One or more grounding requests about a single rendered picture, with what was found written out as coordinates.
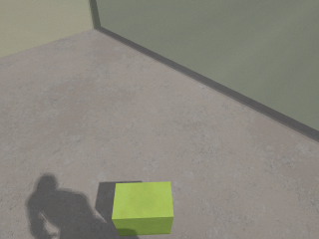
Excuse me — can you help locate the carton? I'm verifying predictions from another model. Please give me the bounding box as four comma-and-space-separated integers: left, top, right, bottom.
112, 181, 174, 236

